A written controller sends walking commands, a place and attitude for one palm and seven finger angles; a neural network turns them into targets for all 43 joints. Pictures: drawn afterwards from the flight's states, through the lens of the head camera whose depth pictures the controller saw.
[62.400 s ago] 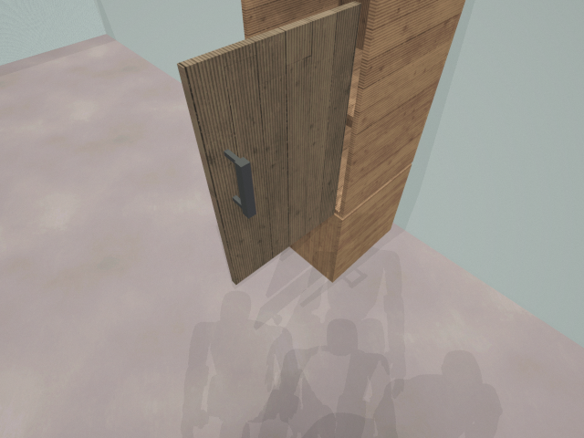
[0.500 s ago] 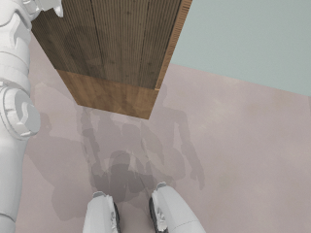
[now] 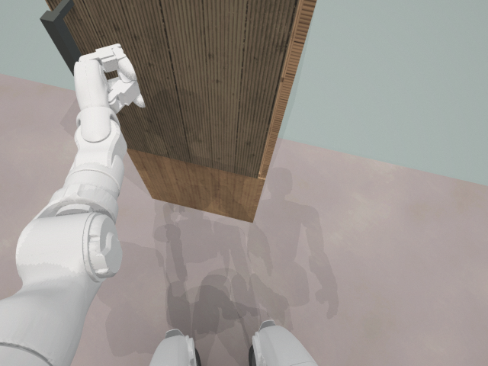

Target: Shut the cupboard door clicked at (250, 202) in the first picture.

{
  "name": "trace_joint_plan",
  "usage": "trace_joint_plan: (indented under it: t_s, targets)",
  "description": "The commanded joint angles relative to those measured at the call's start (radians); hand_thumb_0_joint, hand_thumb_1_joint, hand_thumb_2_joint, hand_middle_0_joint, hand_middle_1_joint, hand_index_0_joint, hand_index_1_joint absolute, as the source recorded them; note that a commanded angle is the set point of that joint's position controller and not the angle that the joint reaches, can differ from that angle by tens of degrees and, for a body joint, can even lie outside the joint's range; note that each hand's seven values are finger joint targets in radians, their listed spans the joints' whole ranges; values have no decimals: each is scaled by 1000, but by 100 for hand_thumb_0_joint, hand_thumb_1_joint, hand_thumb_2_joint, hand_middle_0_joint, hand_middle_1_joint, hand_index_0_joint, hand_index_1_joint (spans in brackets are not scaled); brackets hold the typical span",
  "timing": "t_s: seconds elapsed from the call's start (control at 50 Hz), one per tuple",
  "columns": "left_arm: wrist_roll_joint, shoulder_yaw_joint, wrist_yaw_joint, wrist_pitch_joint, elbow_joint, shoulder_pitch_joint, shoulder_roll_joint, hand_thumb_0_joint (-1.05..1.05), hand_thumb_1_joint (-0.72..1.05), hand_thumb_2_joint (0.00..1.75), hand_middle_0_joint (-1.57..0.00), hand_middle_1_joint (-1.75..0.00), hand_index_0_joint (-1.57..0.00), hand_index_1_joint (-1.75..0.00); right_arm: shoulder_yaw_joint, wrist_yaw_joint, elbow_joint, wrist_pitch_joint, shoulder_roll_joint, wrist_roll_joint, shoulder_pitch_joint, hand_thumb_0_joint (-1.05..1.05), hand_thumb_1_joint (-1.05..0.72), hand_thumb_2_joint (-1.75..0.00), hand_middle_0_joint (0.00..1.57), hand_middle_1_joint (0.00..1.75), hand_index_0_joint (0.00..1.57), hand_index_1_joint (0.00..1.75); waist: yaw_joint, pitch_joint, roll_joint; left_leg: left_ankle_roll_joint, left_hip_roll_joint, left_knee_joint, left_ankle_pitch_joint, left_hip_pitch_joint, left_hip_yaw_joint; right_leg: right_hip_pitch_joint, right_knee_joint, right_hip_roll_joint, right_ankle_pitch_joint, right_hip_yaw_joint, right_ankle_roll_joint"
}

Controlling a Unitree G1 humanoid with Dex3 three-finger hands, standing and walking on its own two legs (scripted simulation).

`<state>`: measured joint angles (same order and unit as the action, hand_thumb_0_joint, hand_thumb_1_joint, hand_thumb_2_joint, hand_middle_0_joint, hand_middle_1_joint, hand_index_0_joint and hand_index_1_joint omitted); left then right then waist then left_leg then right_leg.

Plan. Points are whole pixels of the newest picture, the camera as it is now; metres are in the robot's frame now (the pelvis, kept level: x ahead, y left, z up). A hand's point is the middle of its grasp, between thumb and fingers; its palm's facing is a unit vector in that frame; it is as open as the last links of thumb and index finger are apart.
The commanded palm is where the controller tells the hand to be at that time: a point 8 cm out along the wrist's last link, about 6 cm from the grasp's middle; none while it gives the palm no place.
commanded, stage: pull the fist back off the door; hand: left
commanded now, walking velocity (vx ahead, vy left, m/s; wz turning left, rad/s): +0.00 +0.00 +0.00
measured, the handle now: (77, 47) +0.64 +0.19 +0.09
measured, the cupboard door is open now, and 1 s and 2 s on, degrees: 0 0 0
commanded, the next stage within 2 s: draw the hand back to the body in 0.32 s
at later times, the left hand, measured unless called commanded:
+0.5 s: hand (136, 111) +0.49 +0.10 +0.10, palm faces +0.09 -1.00 -0.03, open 3.2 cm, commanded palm +0.44 +0.15 +0.10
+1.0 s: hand (48, 186) +0.35 +0.17 +0.16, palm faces +0.09 -0.99 -0.09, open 3.1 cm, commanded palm +0.30 +0.22 +0.17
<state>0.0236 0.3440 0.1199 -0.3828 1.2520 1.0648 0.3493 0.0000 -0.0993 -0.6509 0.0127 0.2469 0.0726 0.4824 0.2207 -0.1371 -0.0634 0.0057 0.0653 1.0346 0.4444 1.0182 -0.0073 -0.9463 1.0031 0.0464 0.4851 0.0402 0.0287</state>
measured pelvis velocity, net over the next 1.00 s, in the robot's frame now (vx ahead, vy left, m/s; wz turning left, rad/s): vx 0.00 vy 0.00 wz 0.01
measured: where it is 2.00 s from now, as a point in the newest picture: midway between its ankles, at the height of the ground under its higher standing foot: outside the picture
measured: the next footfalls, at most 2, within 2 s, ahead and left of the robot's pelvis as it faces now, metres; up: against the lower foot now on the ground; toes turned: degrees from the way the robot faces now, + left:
none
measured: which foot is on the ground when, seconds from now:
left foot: down 0.00-1.00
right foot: down 0.00-1.00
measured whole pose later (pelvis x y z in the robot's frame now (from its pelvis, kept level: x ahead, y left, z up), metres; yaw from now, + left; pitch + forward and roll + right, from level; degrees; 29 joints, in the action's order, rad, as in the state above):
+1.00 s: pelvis +0.00 +0.00 +0.05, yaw +1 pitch +6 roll +0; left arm -0.16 0.13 -0.04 -0.23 0.40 0.22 0.23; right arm 0.01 0.03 -0.59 0.00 0.26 -0.05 0.27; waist 0.02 -0.09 -0.05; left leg 0.00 0.03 0.71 0.34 0.48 -0.04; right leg -0.42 0.72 0.02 0.39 0.01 0.02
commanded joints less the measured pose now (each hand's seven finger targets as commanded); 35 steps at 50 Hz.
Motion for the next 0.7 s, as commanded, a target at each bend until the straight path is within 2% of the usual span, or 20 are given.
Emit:
trace_joint_plan:
  t_s: [0.0, 0.08, 0.12, 0.16, 0.2, 0.22, 0.26, 0.28, 0.3, 0.32, 0.42, 0.44, 0.5, 0.52, 0.54, 0.58, 0.62, 0.64, 0.66, 0.68]
  targets:
    - [-24, -19, -17, -108, -276, 398, 123, 0, 90, 90, -130, -150, -130, -150, 75, 16, 38, -3, 166, -7, 167, 0, -90, -90, 20, 30, 20, 30, -2, -502, -21, -37, -64, -58, -402, -390, 11, 262, -125, 7, -538, -30, -21]
    - [-34, -102, -22, -131, -339, 391, 27, 0, 90, 90, -130, -150, -130, -150, 81, 19, 37, 2, 155, -12, 137, 0, -90, -90, 20, 30, 20, 30, 2, -483, -45, -34, -62, -64, -415, -459, 14, 227, -126, 6, -525, -21, -20]
    - [-43, -81, -15, -138, -370, 329, 34, 0, 90, 90, -130, -150, -130, -150, 87, 21, 42, 4, 157, -15, 117, 0, -90, -90, 20, 30, 20, 30, -27, -524, -56, -28, -61, -64, -451, -497, 15, 246, -120, 6, -548, -19, -17]
    - [-47, -119, -11, -142, -389, 305, -17, 0, 90, 90, -130, -150, -130, -150, 85, 21, 47, 6, 147, -18, 95, 0, -90, -90, 20, 30, 20, 30, -28, -505, -39, -28, -63, -71, -446, -498, 13, 248, -122, 5, -548, -15, -19]
    - [-50, -96, 0, -145, -405, 281, 4, 0, 90, 90, -130, -150, -130, -150, 87, 25, 46, 6, 150, -20, 86, 0, -90, -90, 20, 30, 20, 30, -36, -501, -8, -31, -66, -75, -446, -491, 9, 269, -126, 2, -568, -21, -23]
    - [-47, -86, 1, -140, -389, 218, 13, 0, 90, 90, -130, -150, -130, -150, 85, 27, 52, 9, 149, -21, 78, 0, -90, -90, 20, 30, 20, 30, -54, -489, 14, -30, -67, -83, -436, -473, 6, 292, -127, 1, -572, -22, -22]
    - [-42, -107, 7, -139, -386, 290, 5, 0, 90, 90, -130, -150, -130, -150, 80, 33, 47, 11, 143, -23, 58, 0, -90, -90, 20, 30, 20, 30, -28, -429, 25, -34, -69, -88, -378, -438, 1, 279, -140, -3, -540, -31, -28]
    - [-41, -84, 13, -141, -384, 300, 32, 0, 90, 90, -130, -150, -130, -150, 80, 38, 48, 12, 147, -23, 62, 0, -90, -90, 20, 30, 20, 30, -30, -426, 48, -37, -70, -87, -377, -432, 2, 286, -139, -3, -542, -35, -27]
    - [-36, -81, 16, -149, -386, 321, 47, 0, 90, 90, -130, -150, -130, -150, 78, 41, 47, 10, 146, -25, 49, 0, -90, -90, 20, 30, 20, 30, -28, -438, 29, -34, -69, -92, -365, -435, 5, 278, -138, -7, -524, -38, -29]
    - [-36, -107, 15, -150, -377, 318, 12, 0, 90, 90, -130, -150, -130, -150, 78, 42, 47, 8, 141, -23, 40, 0, -90, -90, 20, 30, 20, 30, -25, -433, 30, -34, -70, -90, -354, -442, 3, 272, -141, -6, -516, -39, -29]
    - [-42, -98, -1, -147, -280, 286, 18, 0, 90, 90, -130, -150, -130, -150, 72, 48, 46, 1, 144, -26, 26, 0, -90, -90, 20, 30, 20, 30, -24, -406, 47, -34, -69, -92, -302, -406, 5, 249, -147, -7, -455, -41, -28]
    - [-48, -62, -6, -146, -300, 257, 58, 0, 90, 90, -130, -150, -130, -150, 70, 47, 56, 2, 148, -29, 28, 0, -90, -90, 20, 30, 20, 30, -49, -431, 52, -33, -72, -103, -301, -405, 4, 284, -149, -9, -454, -43, -28]
    - [-74, -31, -41, -137, -404, 118, 84, 0, 90, 90, -130, -150, -130, -150, 67, 50, 104, 9, 144, -41, 10, 0, -90, -90, 20, 30, 20, 30, -115, -513, 23, -30, -75, -140, -365, -472, -9, 389, -157, -6, -522, -40, -20]
    - [-80, -33, -52, -123, -423, 53, 82, 0, 90, 90, -130, -150, -130, -150, 67, 53, 117, 14, 141, -47, 5, 0, -90, -90, 20, 30, 20, 30, -127, -496, 45, -31, -74, -153, -371, -472, -14, 421, -168, -2, -542, -40, -19]
    - [-90, -68, -66, -115, -486, 45, 50, 0, 90, 90, -130, -150, -130, -150, 65, 53, 130, 14, 138, -54, -7, 0, -90, -90, 20, 30, 20, 30, -120, -480, 45, -34, -74, -166, -368, -481, -18, 428, -182, 0, -549, -40, -23]
    - [-115, -87, -82, -89, -555, -44, 23, 0, 90, 90, -130, -150, -130, -150, 68, 61, 148, 13, 136, -66, -17, 0, -90, -90, 20, 30, 20, 30, -129, -447, 82, -37, -72, -195, -357, -503, -22, 463, -213, 5, -546, -35, -22]
    - [-142, -82, -89, -64, -632, -100, 31, 0, 90, 90, -130, -150, -130, -150, 68, 71, 152, 8, 135, -79, -40, 0, -90, -90, 20, 30, 20, 30, -139, -395, 107, -41, -72, -225, -322, -508, -29, 495, -252, 6, -533, -40, -28]
    - [-151, -96, -96, -61, -706, -98, 26, 0, 90, 90, -130, -150, -130, -150, 66, 75, 157, 2, 134, -85, -52, 0, -90, -90, 20, 30, 20, 30, -135, -396, 99, -42, -71, -243, -320, -525, -31, 507, -266, 2, -531, -39, -31]
    - [-156, -109, -101, -47, -728, -147, 15, 0, 90, 90, -130, -150, -130, -150, 66, 80, 158, -3, 130, -89, -65, 0, -90, -90, 20, 30, 20, 30, -145, -359, 88, -43, -71, -254, -310, -538, -32, 511, -280, 5, -521, -38, -28]
    - [-161, -116, -107, -41, -767, -157, 19, 0, 90, 90, -130, -150, -130, -150, 62, 86, 161, -10, 130, -93, -73, 0, -90, -90, 20, 30, 20, 30, -143, -338, 74, -43, -71, -267, -300, -554, -32, 511, -294, 2, -498, -39, -27]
